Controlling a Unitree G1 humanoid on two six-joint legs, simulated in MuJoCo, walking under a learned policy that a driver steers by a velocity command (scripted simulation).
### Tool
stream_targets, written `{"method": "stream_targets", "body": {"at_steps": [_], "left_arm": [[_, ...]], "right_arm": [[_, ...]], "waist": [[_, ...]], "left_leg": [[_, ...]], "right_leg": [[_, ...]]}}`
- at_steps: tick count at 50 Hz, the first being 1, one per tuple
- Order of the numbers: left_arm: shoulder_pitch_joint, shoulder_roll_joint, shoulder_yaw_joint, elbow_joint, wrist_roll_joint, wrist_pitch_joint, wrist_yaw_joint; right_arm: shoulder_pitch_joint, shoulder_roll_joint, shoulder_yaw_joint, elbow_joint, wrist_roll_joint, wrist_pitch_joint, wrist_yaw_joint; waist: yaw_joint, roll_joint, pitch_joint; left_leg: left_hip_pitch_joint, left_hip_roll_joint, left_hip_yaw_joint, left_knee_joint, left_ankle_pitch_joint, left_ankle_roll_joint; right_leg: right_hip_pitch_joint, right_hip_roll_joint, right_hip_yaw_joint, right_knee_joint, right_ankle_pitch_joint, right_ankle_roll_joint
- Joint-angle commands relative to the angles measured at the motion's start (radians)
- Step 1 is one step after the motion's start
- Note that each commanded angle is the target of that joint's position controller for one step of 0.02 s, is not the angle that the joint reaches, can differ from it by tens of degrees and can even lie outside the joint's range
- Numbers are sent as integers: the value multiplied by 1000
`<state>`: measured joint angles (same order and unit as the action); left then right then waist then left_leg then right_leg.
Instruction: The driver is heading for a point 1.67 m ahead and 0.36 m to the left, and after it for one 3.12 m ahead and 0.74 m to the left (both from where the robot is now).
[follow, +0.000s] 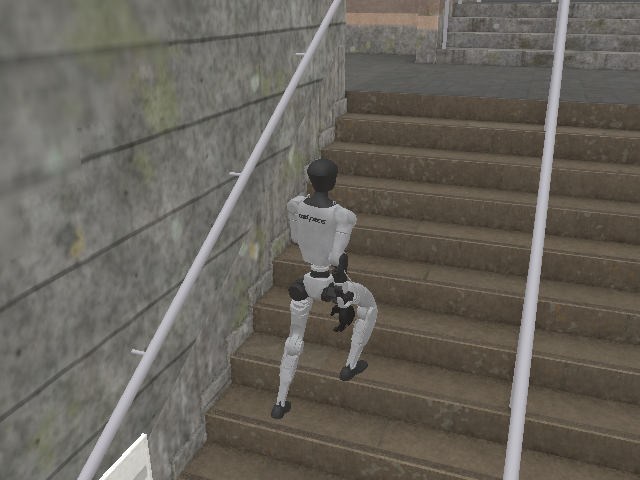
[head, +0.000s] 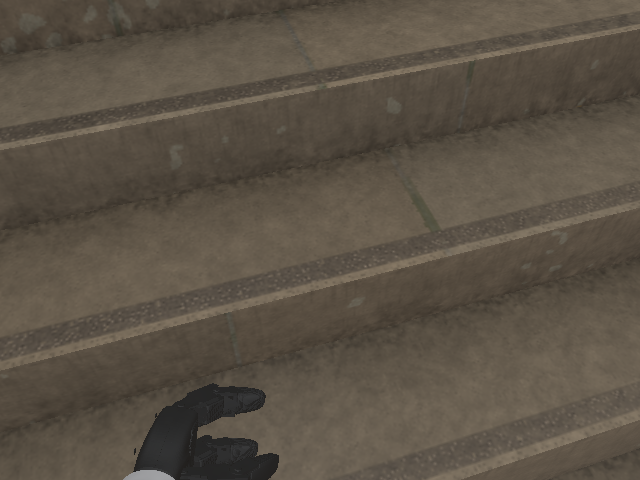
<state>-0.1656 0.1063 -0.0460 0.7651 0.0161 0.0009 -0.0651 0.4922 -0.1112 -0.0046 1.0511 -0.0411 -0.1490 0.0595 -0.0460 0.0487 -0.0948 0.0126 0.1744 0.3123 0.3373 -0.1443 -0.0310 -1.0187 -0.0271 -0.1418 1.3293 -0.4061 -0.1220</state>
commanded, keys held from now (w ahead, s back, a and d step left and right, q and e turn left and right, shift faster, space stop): e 0.40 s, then q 0.60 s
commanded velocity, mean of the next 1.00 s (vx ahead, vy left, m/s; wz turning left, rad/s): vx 0.04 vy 0.00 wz -0.14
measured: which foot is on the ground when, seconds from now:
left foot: down 0.00-0.00, up 0.02-0.46, down 0.48-0.96, up 0.98-1.00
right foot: down 0.00-1.00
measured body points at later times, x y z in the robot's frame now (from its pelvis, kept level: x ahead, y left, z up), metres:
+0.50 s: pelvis +0.08 +0.03 +0.13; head +0.09 +0.04 +0.58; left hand +0.35 +0.23 +0.07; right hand +0.16 -0.25 +0.04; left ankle +0.10 +0.17 -0.60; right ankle +0.14 -0.09 -0.59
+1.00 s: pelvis +0.14 +0.01 +0.14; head +0.16 +0.02 +0.59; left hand +0.40 +0.27 +0.10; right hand +0.26 -0.26 +0.05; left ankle +0.09 +0.16 -0.57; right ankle +0.14 -0.09 -0.59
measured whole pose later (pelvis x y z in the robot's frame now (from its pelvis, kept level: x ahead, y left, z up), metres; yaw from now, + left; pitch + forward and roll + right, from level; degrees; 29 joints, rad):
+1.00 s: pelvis +0.14 +0.01 +0.14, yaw -3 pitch +3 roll +0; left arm 0.01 0.31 0.09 0.55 0.03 -0.08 0.06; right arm 0.24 -0.25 -0.05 0.63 -0.02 -0.05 0.05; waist -0.01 -0.03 -0.01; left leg -0.32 -0.07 -0.21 0.76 -0.45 -0.02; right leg -0.33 -0.02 -0.10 0.55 -0.28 -0.05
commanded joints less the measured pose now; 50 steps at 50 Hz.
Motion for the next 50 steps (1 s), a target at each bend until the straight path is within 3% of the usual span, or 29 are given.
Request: {"method": "stream_targets", "body": {"at_steps": [1, 2, 3, 4, 5, 6, 8, 10, 11, 13, 15, 19, 21, 23, 24, 25, 26, 27, 28, 29, 30, 32, 33, 37, 41, 46, 48, 49, 50], "left_arm": [[446, 259, 77, 8, 62, 24, 63], [498, 350, 126, 15, 75, 17, 70], [437, 369, 143, 28, 63, -13, 69], [353, 318, 140, 27, 40, -43, 59], [278, 245, 119, 52, 8, -61, 46], [233, 183, 101, 67, -5, -65, 35], [181, 89, 69, 60, 33, -62, 28], [203, 137, 81, 42, 51, -71, 39], [208, 197, 101, 17, 36, -75, 44], [195, 246, 114, -56, 35, -92, 48], [190, 282, 128, -104, 35, -101, 51], [198, 271, 123, -188, -10, -105, 64], [191, 282, 128, -198, -12, -97, 51], [237, 249, 114, -199, -32, -73, 45], [271, 214, 93, -171, -48, -57, 31], [384, 137, 68, -135, -63, -51, 2], [494, 108, 60, -115, -62, -52, -23], [378, 183, 63, -124, -8, -40, -44], [361, 130, 79, -130, 8, -15, 9], [357, 136, 72, -119, 28, 1, 42], [189, 254, 90, -153, 30, -31, 8], [131, 223, 86, -159, 12, -35, -2], [147, 231, 90, -147, 6, -35, 1], [68, 230, 104, -207, 15, -69, 59], [62, 258, 124, -255, 7, -82, 105], [126, 250, 140, -273, 16, -70, 113], [230, 308, 167, -263, 10, -89, 120], [362, 345, 180, -248, 16, -95, 133], [442, 360, 188, -231, 39, -102, 134]], "right_arm": [[-65, -131, -57, -208, -15, -25, 18], [-142, -161, -72, -230, 30, 12, 35], [-120, -143, -81, -211, 26, 27, 29], [-92, -120, -78, -199, 13, 33, 18], [-114, -92, -58, -212, 3, 27, 3], [-139, -76, -43, -229, -4, 30, -11], [-148, -116, -40, -228, 14, 52, -28], [-246, -177, -53, -283, 12, 62, -33], [-302, -188, -55, -325, 10, 71, -32], [-248, -202, -57, -343, 3, 70, -30], [-221, -232, -62, -375, 20, 58, -24], [-207, -227, -54, -470, 18, 55, -35], [-219, -193, -39, -484, 22, 72, -23], [-204, -199, -43, -490, 42, 83, 7], [-207, -194, -44, -489, 51, 88, 19], [-238, -178, -27, -488, 56, 88, 39], [-334, -213, -22, -511, 76, 80, 59], [-364, -217, -32, -481, 73, 79, 83], [-357, -177, -37, -501, 11, 86, -45], [-379, -198, -26, -498, 6, 88, -87], [-389, -241, -31, -478, 84, 59, 28], [-311, -220, -37, -432, 77, 55, 77], [-246, -243, -53, -400, 63, 56, 82], [-277, -235, -67, -447, 42, 51, 26], [-202, -258, -83, -452, 40, 45, -12], [-279, -262, -81, -478, 35, 61, -6], [-269, -196, -56, -508, 18, 85, -1], [-229, -175, -45, -508, 8, 92, -11], [-202, -226, -76, -505, 17, 95, -22]], "waist": [[206, -251, -389], [240, -237, -433], [195, -209, -323], [141, -104, -204], [89, -99, -103], [45, -67, -93], [1, 0, -102], [-2, 36, -128], [0, -8, -109], [-14, -108, -75], [-21, -112, -38], [-21, -101, 25], [1, -163, 76], [52, -151, 15], [49, -117, -5], [102, -74, -16], [212, 76, -31], [141, 33, 43], [157, -47, -2], [146, -74, 8], [90, 76, 81], [45, 25, 117], [30, 37, 134], [14, 77, 67], [7, 90, 25], [57, 21, -20], [83, -120, -159], [132, -233, -241], [147, -272, -200]], "left_leg": [[-575, -141, -200, 639, -42, -1], [-636, -194, -419, 1172, -109, -9], [-738, -209, -548, 1390, -81, 14], [-773, -184, -573, 1401, -41, 31], [-850, -203, -548, 1498, -30, 52], [-877, -204, -541, 1527, -58, 83], [-914, -182, -542, 1448, 14, 94], [-909, -136, -497, 1280, 20, 34], [-867, -134, -451, 1175, -80, 5], [-671, -165, -389, 1198, -66, -31], [-571, -201, -385, 1265, -67, -54], [-479, -150, -436, 817, -60, -86], [-390, -143, -402, 526, -190, -75], [-346, -140, -358, 277, -204, -69], [-295, -135, -345, 106, -170, -37], [-220, -77, -426, 83, 30, 44], [-193, -11, -530, 139, 179, 168], [-386, -36, -619, 71, -211, 167], [-423, -6, -618, -30, 118, 121], [-400, -22, -570, 20, 204, 106], [-305, -57, -645, 10, -227, 104], [-307, -58, -657, -25, -428, 100], [-299, -73, -637, -30, -405, 114], [-200, -53, -654, 29, 15, 194], [-149, 13, -721, 92, 368, 273], [-266, -57, -665, 129, 482, 241], [-420, -209, -550, 308, 270, 109], [-546, -304, -503, 498, -172, 22], [-646, -325, -470, 938, -636, -67]], "right_leg": [[1021, -172, 694, -668, 634, -325], [934, -255, 925, -823, 520, -332], [798, -237, 863, -870, 360, -291], [677, -203, 779, -886, 146, -230], [582, -175, 757, -878, 136, -225], [532, -146, 736, -892, 129, -218], [488, -113, 620, -922, 204, -171], [505, -76, 476, -916, 231, -135], [510, -71, 426, -969, 185, -128], [385, -46, 391, -1027, 222, -129], [333, -38, 381, -1030, 294, -138], [498, -69, 491, -1014, 163, -119], [566, -82, 485, -988, 248, -128], [707, -126, 545, -912, 279, -122], [733, -121, 556, -878, 200, -98], [703, -67, 529, -840, 105, 3], [637, 56, 340, -774, 51, 125], [678, 49, 272, -810, 132, 191], [845, 75, 194, -783, 208, 144], [851, 73, 194, -793, 247, 136], [669, 23, 254, -811, 176, 192], [645, 8, 237, -844, 173, 203], [650, 11, 208, -839, 178, 186], [634, 8, 148, -766, 264, 126], [588, 9, 96, -659, 285, 91], [790, 25, 54, -728, 374, 73], [1100, -103, 182, -797, 831, -65], [1281, -281, 364, -874, 1110, -223], [1246, -428, 485, -922, 1217, -303]]}}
